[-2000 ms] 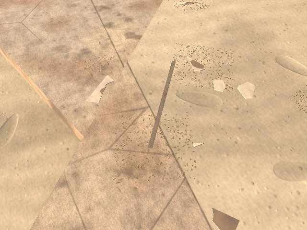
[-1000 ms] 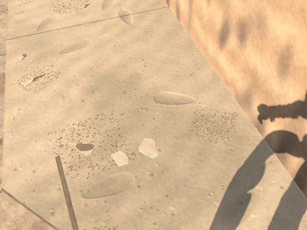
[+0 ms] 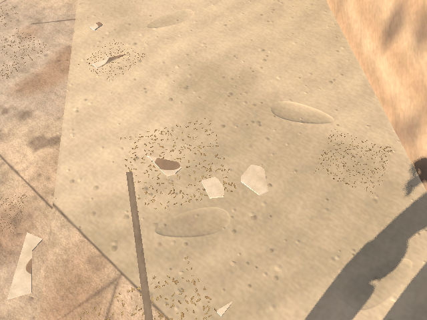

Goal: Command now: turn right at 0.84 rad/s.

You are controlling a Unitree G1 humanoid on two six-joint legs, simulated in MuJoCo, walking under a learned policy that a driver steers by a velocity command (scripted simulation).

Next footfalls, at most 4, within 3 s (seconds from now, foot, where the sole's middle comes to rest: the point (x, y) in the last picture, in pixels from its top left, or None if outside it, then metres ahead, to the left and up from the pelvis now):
0.14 left None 0.08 0.12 -0.78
0.48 right None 0.02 -0.07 -0.78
0.88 left None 0.03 0.15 -0.78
1.56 right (242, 307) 0.46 -0.01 -0.78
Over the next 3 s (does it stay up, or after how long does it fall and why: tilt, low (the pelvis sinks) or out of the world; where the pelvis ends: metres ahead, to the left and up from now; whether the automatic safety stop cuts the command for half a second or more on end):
stays up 1.60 0.14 -0.03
